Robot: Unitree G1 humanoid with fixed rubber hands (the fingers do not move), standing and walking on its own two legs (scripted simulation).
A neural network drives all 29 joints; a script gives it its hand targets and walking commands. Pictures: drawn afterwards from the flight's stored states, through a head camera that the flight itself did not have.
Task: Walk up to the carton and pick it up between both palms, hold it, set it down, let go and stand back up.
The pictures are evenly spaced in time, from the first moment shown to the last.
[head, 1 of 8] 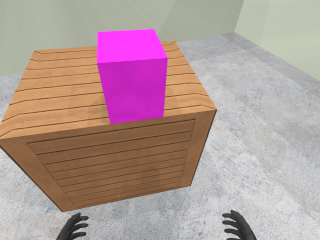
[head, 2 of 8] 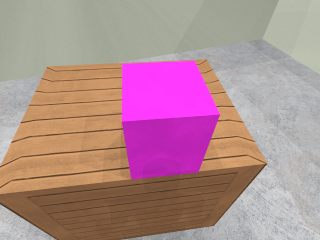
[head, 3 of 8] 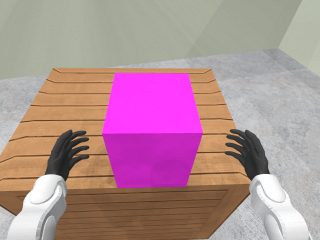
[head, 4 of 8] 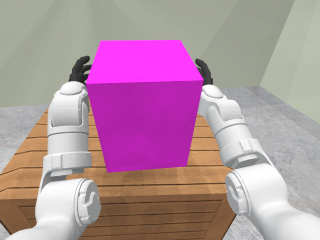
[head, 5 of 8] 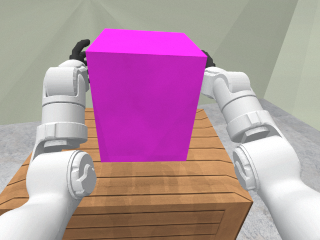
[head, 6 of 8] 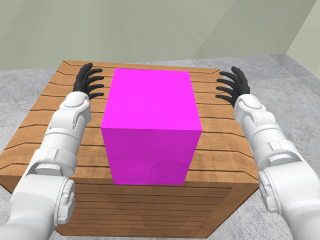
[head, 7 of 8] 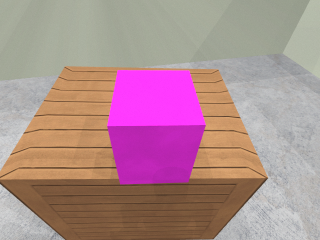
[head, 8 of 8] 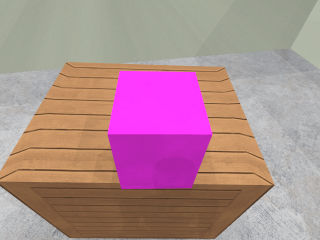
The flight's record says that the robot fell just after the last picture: no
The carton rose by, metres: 0.24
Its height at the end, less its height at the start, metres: +0.00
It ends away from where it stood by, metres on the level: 0.03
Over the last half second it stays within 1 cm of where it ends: yes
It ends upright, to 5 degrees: yes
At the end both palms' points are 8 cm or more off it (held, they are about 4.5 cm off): yes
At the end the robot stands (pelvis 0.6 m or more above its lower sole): yes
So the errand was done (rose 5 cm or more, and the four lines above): yes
